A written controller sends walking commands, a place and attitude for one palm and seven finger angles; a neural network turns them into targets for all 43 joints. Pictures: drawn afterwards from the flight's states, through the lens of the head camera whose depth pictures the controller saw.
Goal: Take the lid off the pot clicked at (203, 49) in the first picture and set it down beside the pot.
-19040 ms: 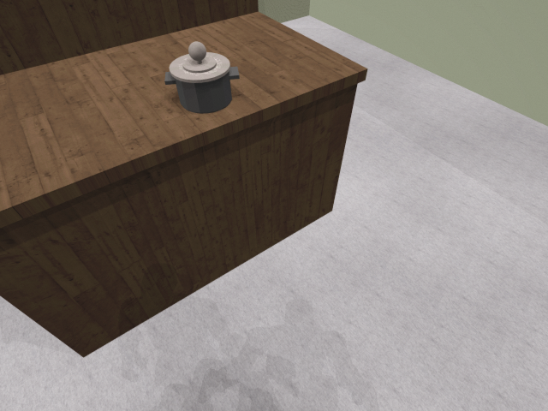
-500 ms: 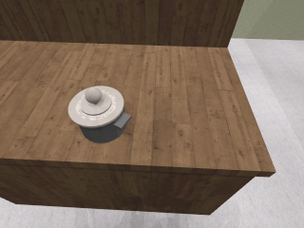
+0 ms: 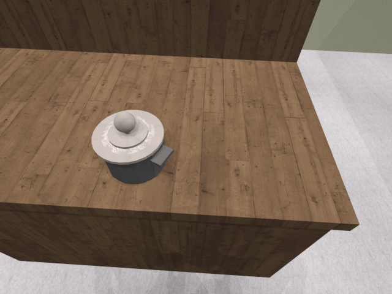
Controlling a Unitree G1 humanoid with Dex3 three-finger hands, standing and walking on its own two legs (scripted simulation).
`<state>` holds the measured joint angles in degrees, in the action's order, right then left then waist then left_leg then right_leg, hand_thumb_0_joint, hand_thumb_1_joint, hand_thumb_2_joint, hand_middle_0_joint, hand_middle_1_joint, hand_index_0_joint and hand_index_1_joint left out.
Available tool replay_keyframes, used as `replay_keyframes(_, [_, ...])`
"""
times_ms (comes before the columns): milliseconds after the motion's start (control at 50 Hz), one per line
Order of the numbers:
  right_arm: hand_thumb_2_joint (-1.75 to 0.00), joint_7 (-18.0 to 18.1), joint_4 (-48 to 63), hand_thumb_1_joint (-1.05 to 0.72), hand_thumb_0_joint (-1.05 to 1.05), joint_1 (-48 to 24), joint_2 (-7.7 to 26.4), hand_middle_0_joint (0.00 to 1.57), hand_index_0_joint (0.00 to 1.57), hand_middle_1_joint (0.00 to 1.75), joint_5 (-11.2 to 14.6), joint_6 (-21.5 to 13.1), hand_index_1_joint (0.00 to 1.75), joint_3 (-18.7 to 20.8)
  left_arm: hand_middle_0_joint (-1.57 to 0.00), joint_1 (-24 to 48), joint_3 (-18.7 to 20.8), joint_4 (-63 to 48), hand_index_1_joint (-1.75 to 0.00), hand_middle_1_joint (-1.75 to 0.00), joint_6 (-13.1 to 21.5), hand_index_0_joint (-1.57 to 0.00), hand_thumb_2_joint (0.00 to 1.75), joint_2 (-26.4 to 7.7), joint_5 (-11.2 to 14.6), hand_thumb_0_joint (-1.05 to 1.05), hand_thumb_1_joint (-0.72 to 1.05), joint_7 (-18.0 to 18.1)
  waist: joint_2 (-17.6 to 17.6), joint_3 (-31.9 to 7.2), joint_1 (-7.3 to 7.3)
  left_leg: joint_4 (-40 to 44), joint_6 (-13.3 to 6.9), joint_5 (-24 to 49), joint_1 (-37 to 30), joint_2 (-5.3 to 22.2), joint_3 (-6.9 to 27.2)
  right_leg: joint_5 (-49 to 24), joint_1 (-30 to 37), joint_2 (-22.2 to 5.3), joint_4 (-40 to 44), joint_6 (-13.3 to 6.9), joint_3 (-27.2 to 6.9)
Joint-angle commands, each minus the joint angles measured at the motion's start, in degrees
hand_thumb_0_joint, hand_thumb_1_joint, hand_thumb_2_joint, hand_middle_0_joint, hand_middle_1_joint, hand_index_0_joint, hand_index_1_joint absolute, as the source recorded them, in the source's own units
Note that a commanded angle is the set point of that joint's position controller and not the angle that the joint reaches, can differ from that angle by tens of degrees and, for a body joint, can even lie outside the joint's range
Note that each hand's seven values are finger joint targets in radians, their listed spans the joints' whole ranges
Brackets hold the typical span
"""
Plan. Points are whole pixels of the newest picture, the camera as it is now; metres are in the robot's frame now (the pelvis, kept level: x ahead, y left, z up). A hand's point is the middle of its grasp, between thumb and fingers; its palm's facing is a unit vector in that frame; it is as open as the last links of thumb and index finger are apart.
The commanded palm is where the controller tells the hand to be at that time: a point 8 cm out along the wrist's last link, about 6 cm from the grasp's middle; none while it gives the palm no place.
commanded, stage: look again from close up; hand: left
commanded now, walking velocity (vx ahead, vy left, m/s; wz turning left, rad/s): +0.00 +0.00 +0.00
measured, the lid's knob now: (124, 122) +0.43 +0.19 +0.11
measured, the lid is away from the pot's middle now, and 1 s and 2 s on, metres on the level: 0.00 0.00 0.00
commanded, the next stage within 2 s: lift the closed hand beside the body in 0.40 s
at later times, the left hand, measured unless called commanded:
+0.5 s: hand out of the picture -0.02 +0.16 -0.18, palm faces +0.03 -0.99 -0.16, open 7.4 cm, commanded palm +0.09 +0.21 -0.07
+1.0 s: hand out of the picture +0.10 +0.20 -0.03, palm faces +0.21 -0.93 -0.29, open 3.6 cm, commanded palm +0.06 +0.25 +0.01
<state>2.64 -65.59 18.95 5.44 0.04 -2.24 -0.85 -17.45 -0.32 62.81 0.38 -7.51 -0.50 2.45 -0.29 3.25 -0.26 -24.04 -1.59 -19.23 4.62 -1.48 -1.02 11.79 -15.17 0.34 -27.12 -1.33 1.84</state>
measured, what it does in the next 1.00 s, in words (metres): stands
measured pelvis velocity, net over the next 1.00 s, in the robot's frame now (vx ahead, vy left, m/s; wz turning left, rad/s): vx -0.02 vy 0.00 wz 0.04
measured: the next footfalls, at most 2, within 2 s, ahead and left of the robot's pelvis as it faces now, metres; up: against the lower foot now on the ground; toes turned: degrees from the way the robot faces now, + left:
none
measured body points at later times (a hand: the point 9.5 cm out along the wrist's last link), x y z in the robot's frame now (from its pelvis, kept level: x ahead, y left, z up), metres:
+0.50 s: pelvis +0.00 +0.00 +0.00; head +0.02 +0.01 +0.45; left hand -0.02 +0.21 -0.16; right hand -0.04 -0.19 -0.16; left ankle -0.07 +0.10 -0.74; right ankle +0.03 -0.11 -0.74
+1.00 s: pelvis -0.02 +0.00 -0.01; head -0.01 -0.01 +0.44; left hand +0.09 +0.25 -0.01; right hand +0.18 -0.23 -0.07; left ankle -0.07 +0.10 -0.74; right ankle +0.03 -0.11 -0.74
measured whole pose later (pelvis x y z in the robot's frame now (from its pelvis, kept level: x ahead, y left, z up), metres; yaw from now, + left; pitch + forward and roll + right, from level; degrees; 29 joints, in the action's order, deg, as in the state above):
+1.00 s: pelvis -0.02 +0.00 -0.01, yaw +2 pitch -1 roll -1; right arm 2.2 -33.1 11.5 13.7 0.7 -11.1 1.5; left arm -35.5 1.9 -2.1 4.8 -12.5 0.1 4.3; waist 1.2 1.1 -2.5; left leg -31.8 -1.2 -20.9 10.3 -1.2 1.4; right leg 11.6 -17.8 0.1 -29.9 -1.7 4.5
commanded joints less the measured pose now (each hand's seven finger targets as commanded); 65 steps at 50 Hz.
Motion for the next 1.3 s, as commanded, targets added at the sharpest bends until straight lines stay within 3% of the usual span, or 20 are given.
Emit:
replay_keyframes(0, [-0.90,0.24,-0.11,-0.90,0.00,6.59,4.02,0.20,0.20,0.30,0.08,-0.58,0.30,0.55,-0.20,-4.85,0.99,-1.22,-0.30,-0.30,0.79,-0.20,0.90,-4.48,-0.14,0.00,0.90,0.50,1.21,1.51,0.05,4.48,-0.67,13.75,6.19,7.21,4.46,-9.74,4.56,-7.07,3.32,-2.28,-6.68])
replay_keyframes(460, [-0.90,0.20,-0.47,-0.90,0.00,7.00,3.60,0.20,0.20,0.30,0.20,-0.62,0.30,0.49,-0.20,-5.52,0.83,-0.83,-0.30,-0.30,0.68,-0.20,0.90,-4.05,-0.21,0.00,0.90,0.54,0.73,3.13,-0.15,4.94,-0.91,11.38,7.58,7.17,4.47,-7.65,3.95,-6.87,4.02,-1.94,-6.76])
replay_keyframes(480, [-0.90,-0.27,4.26,-0.90,0.00,-1.77,7.49,0.20,0.20,0.30,0.07,-0.57,0.30,1.32,-0.20,-9.92,1.36,2.25,-0.30,-0.30,1.81,-0.20,0.90,-6.88,-0.53,0.00,0.90,2.37,1.88,-1.69,-2.56,-5.02,0.94,17.66,8.35,7.40,1.27,-32.17,7.54,-8.89,-0.59,-1.12,-6.45])
replay_keyframes(500, [-0.90,-0.45,26.70,-0.90,0.00,-4.53,17.07,0.20,0.20,0.30,3.77,-11.48,0.30,0.62,-0.24,32.40,-2.32,-73.98,-0.35,-0.35,10.51,-0.24,0.90,-14.91,6.62,0.00,0.90,2.68,13.50,-28.44,-0.29,2.83,2.59,21.64,2.15,1.42,5.06,-19.96,14.50,-4.94,-3.10,-1.34,-4.02])
replay_keyframes(520, [-0.90,1.79,22.31,-0.90,0.00,-7.87,11.13,0.20,0.20,0.30,4.01,-15.66,0.30,0.91,-0.29,9.32,-1.32,-60.46,-0.40,-0.40,4.32,-0.29,0.90,-11.13,3.05,0.00,0.90,5.65,20.80,-23.74,-1.15,2.11,4.17,26.22,1.54,3.71,3.70,-10.94,10.89,-3.00,-2.48,-2.86,-2.31])
replay_keyframes(560, [-0.90,0.44,20.40,-0.90,0.00,-7.35,11.77,0.20,0.20,0.30,5.32,-17.06,0.30,0.94,-0.38,-0.78,-5.96,-55.71,-0.49,-0.49,-3.67,-0.38,0.90,-2.99,4.20,0.00,0.90,7.29,12.18,-13.45,-0.54,2.26,4.17,21.06,6.78,2.83,4.51,-6.98,7.72,-2.22,0.33,-1.23,0.73])
replay_keyframes(600, [-0.90,-0.13,21.97,-0.90,0.00,-8.52,13.10,0.20,0.20,0.30,2.68,-19.15,0.30,0.26,-0.46,-3.97,-11.05,-53.16,-0.59,-0.59,-2.72,-0.46,0.90,3.28,2.43,0.00,0.90,5.56,-1.43,-5.13,1.11,2.94,1.41,18.11,7.42,2.66,5.63,-6.48,5.61,-1.36,1.99,-0.39,3.08])
replay_keyframes(620, [-0.90,-0.71,21.85,-0.90,0.00,-9.09,13.79,0.20,0.20,0.30,1.41,-18.53,0.30,0.96,-0.51,-8.04,-10.46,-44.93,-0.64,-0.64,-2.51,-0.51,0.90,3.88,0.82,0.00,0.90,5.33,-8.12,0.47,1.34,2.41,0.43,16.30,10.95,2.51,6.22,-4.99,2.67,-1.06,1.93,0.05,3.85])
replay_keyframes(660, [-0.90,-2.34,24.47,-0.90,0.00,-9.22,14.62,0.20,0.20,0.30,0.56,-16.07,0.30,3.46,-0.60,-17.01,-4.03,-38.83,-0.73,-0.73,-1.34,-0.60,0.90,-0.01,-0.72,0.00,0.90,4.15,-15.39,2.86,-0.86,1.10,0.29,14.97,15.48,2.69,5.60,-2.73,1.42,-1.11,0.45,0.20,3.96])
replay_keyframes(700, [-0.90,-3.00,29.72,-0.90,0.00,-13.31,13.93,0.20,0.20,0.30,0.51,-14.74,0.30,4.69,-0.68,-25.70,4.17,-49.27,-0.83,-0.83,1.51,-0.68,0.90,-6.91,-0.29,0.00,0.90,2.79,-14.39,-0.59,-4.07,1.60,1.01,12.00,17.89,2.08,3.87,0.26,5.94,-1.79,0.21,0.30,2.80])
replay_keyframes(740, [-0.90,-2.96,34.56,-0.90,0.00,-16.23,12.84,0.20,0.20,0.30,1.06,-14.45,0.30,4.66,-0.77,-31.57,10.17,-62.81,-0.92,-0.92,4.61,-0.77,0.90,-12.43,0.58,0.00,0.90,2.52,-6.40,-5.18,-6.13,2.23,1.81,11.55,17.56,1.69,2.73,-0.03,11.41,-2.46,-0.25,-0.33,1.55])
replay_keyframes(780, [-0.90,-2.61,38.77,-0.90,0.00,-16.78,12.25,0.20,0.20,0.30,1.35,-14.00,0.30,3.85,-0.86,-24.19,7.34,-74.03,-1.02,-1.02,6.71,-0.86,0.90,-11.01,0.80,0.00,0.90,2.14,1.99,-3.27,-4.04,2.15,1.90,10.96,17.06,1.19,1.74,-1.85,9.79,-2.48,-0.06,-0.76,0.44])
replay_keyframes(860, [-0.90,-1.16,40.25,-0.90,0.00,-14.13,12.35,0.20,0.20,0.30,1.12,-11.67,0.30,3.46,-1.04,-11.82,4.41,-72.11,-1.21,-1.21,8.28,-1.04,0.90,-8.42,0.55,0.00,0.90,2.28,4.56,4.34,0.82,-0.70,0.64,3.49,18.01,0.21,0.53,3.28,0.16,-1.74,3.38,-0.30,-0.80])
replay_keyframes(920, [-0.90,-0.12,41.79,-0.90,0.00,-12.36,12.16,0.20,0.20,0.30,0.97,-12.15,0.30,3.38,-1.17,-13.05,7.70,-80.75,-1.36,-1.36,9.90,-1.17,0.90,-12.64,0.65,0.00,0.90,2.91,10.14,-6.49,-0.95,-0.83,0.42,4.41,13.00,0.01,0.68,3.25,6.18,-2.24,2.71,-0.63,-0.96])
replay_keyframes(980, [-0.90,0.63,41.77,-0.90,0.00,-12.09,11.37,0.20,0.20,0.30,0.34,-12.97,0.30,2.98,-1.30,-18.64,9.17,-83.99,-1.50,-1.50,9.44,-1.30,0.90,-12.97,0.84,0.00,0.90,3.84,2.63,-12.80,-2.00,-1.13,-0.06,8.76,11.33,0.49,1.55,-0.98,10.76,-2.24,1.70,-0.20,-0.30])
replay_keyframes(1040, [-0.90,0.75,40.15,-0.90,0.00,-13.34,11.72,0.20,0.20,0.30,0.51,-12.21,0.30,3.40,-1.30,-20.29,7.37,-74.23,-1.50,-1.50,7.78,-1.30,0.90,-9.37,0.34,0.00,0.90,3.28,-5.56,-4.97,-0.48,-2.37,-0.54,7.53,13.53,0.68,1.68,0.72,5.84,-1.87,3.14,0.78,-0.31])
replay_keyframes(1080, [-0.90,0.83,40.06,-0.90,0.00,-13.64,12.23,0.20,0.20,0.30,0.67,-12.26,0.30,3.38,-1.30,-18.31,7.44,-75.12,-1.50,-1.50,8.42,-1.30,0.90,-10.25,0.33,0.00,0.90,2.61,-4.48,-1.66,-0.64,-2.04,-0.66,5.18,15.03,0.52,1.65,4.18,3.90,-2.02,3.87,0.82,-0.43])
replay_keyframes(1140, [-0.90,0.84,40.22,-0.90,0.00,-14.83,11.86,0.20,0.20,0.30,0.63,-13.47,0.30,3.40,-1.30,-20.06,15.53,-84.32,-1.50,-1.50,9.80,-1.30,0.90,-17.69,0.50,0.00,0.90,3.62,2.07,-7.54,-3.36,-1.12,-0.43,6.83,12.08,0.66,2.01,3.37,8.32,-2.45,2.95,0.39,-0.66])
replay_keyframes(1180, [-0.90,0.95,39.95,-0.90,0.00,-14.70,10.38,0.20,0.20,0.30,0.33,-14.44,0.30,2.97,-1.30,-23.21,17.01,-88.11,-1.50,-1.50,9.78,-1.30,0.90,-17.90,0.48,0.00,0.90,4.51,5.29,-10.92,-4.19,-0.16,0.01,11.43,11.33,0.97,2.12,-2.19,12.06,-2.54,1.01,0.02,0.20])
replay_keyframes(1280, [-0.90,0.67,38.05,-0.90,0.00,-15.89,10.59,0.20,0.20,0.30,0.80,-13.48,0.30,3.75,-1.30,-24.03,12.50,-78.85,-1.50,-1.50,8.90,-1.30,0.90,-11.90,0.56,0.00,0.90,2.73,-4.72,0.16,-2.17,-0.94,-0.40,10.59,14.40,1.25,1.82,-2.22,5.76,-1.90,2.73,0.77,0.43])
